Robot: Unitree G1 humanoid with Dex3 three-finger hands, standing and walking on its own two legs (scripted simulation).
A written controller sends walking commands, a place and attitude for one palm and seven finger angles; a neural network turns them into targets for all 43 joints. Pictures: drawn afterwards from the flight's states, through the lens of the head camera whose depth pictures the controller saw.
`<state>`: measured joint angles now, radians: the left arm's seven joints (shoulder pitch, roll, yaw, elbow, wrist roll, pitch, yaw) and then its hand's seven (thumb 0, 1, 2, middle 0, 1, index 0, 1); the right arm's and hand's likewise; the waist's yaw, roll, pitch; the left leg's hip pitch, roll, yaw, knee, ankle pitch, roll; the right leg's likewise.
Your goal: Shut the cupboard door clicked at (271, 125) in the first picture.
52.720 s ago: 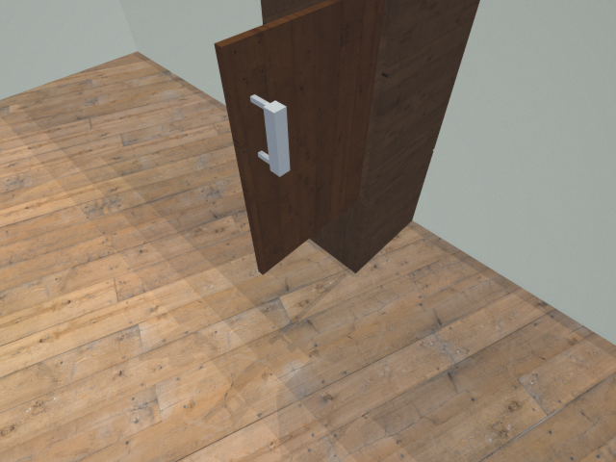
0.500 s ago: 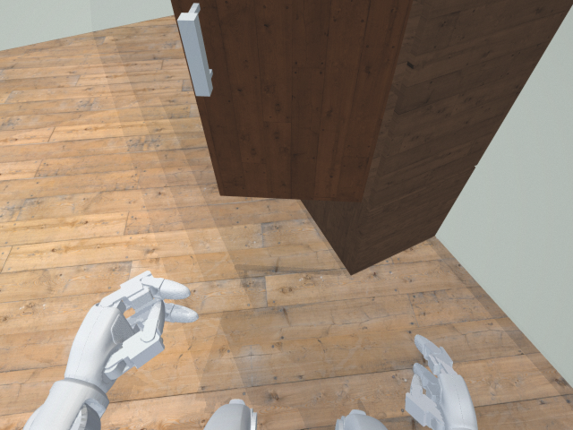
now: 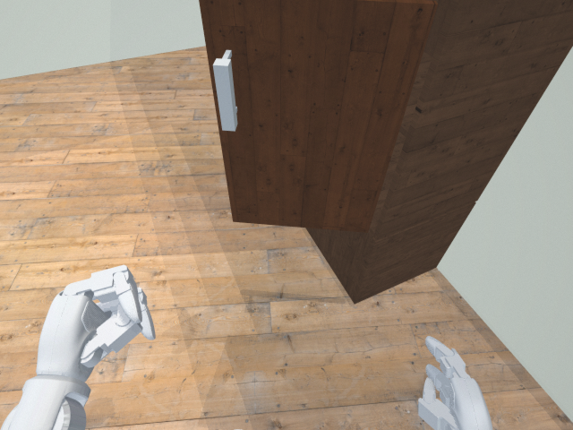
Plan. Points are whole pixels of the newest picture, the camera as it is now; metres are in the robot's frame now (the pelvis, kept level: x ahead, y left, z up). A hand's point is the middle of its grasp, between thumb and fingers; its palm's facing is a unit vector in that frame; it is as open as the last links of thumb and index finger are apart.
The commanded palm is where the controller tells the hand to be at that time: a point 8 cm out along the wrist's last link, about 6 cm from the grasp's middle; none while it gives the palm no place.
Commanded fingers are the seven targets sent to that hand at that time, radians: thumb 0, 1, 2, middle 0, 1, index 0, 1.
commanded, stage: raise the hand and make a fist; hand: left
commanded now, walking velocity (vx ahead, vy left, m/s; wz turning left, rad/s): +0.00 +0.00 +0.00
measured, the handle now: (228, 90) +0.68 +0.17 +0.13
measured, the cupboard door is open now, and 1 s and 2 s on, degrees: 60 60 60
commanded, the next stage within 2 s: bring the fist close to the handle in 0.64 s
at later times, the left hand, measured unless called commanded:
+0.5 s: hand (154, 312) +0.23 +0.17 +0.11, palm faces -0.03 -1.00 -0.03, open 3.1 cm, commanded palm +0.20 +0.23 +0.13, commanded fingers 0.00 0.90 0.90 -1.30 -1.50 -1.30 -1.50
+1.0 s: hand (177, 247) +0.30 +0.16 +0.13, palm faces -0.01 -1.00 -0.04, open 3.1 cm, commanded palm +0.30 +0.21 +0.13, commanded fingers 0.00 0.90 0.90 -1.30 -1.50 -1.30 -1.50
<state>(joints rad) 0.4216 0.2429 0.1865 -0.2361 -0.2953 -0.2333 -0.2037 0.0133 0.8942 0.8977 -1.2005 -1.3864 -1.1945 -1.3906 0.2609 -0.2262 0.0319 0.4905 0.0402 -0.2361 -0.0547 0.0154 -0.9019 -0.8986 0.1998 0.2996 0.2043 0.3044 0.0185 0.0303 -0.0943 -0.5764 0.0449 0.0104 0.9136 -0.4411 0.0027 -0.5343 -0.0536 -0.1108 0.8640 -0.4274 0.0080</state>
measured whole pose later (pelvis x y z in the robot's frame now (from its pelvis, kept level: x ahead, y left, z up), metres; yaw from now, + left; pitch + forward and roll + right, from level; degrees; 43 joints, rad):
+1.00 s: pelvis -0.01 -0.02 +0.02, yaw +1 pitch +3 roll +0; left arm -0.07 0.27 0.19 0.14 -0.27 -0.17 -0.24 0.01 0.89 0.90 -1.31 -1.50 -1.30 -1.50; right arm 0.22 -0.26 0.05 0.63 0.05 -0.24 -0.09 0.01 -0.90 -0.90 0.20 0.30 0.21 0.30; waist 0.02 0.03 -0.01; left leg -0.46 0.05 0.00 0.76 -0.35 -0.03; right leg -0.43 -0.04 -0.13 0.75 -0.37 -0.02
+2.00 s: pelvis +0.01 +0.00 +0.00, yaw -5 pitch +21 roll -2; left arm -1.11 0.59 0.46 1.28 -0.01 -0.30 -0.13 0.01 0.90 0.90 -1.30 -1.50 -1.29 -1.50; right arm 0.55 -0.28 0.01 0.68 -0.04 0.01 0.01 0.01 -0.90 -0.90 0.20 0.30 0.21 0.30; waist -0.25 0.04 -0.07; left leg -0.81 0.09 0.07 0.84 -0.39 0.01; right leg -0.80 -0.01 -0.04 0.77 -0.33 0.01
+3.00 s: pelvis +0.01 +0.01 -0.01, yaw -4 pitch +27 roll -5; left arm -1.47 0.74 0.40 1.44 0.04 -0.20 -0.14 0.01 0.90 0.90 -1.30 -1.50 -1.30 -1.50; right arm 0.57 -0.29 0.04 0.66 -0.07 -0.01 0.00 0.00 -0.90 -0.90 0.20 0.30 0.21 0.30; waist -0.35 0.06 -0.06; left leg -1.01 0.10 0.01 0.95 -0.41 0.01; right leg -0.95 0.00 -0.10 0.82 -0.34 0.01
